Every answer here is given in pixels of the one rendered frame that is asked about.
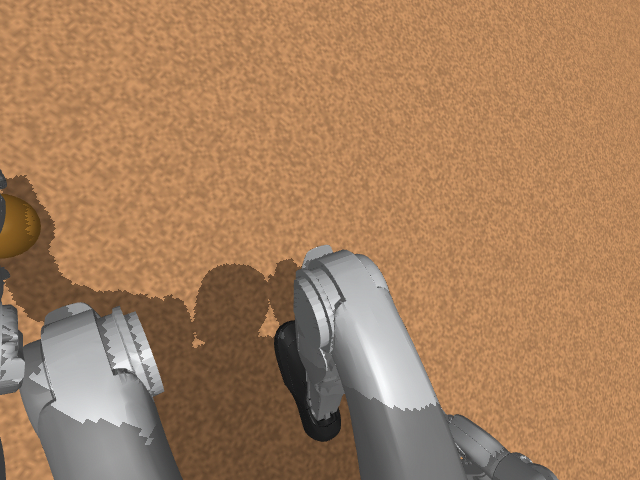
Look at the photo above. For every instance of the right robot foot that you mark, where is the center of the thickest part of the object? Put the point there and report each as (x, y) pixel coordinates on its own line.
(294, 377)

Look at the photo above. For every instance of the left robot arm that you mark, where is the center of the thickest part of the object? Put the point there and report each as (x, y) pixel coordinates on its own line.
(12, 363)

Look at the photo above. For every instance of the right robot hand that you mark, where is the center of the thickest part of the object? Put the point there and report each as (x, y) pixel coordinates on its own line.
(480, 451)

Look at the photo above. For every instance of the right robot arm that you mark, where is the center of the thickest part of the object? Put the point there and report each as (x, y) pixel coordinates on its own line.
(516, 466)

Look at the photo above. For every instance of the ball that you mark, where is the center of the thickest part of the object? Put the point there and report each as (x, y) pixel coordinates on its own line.
(21, 228)

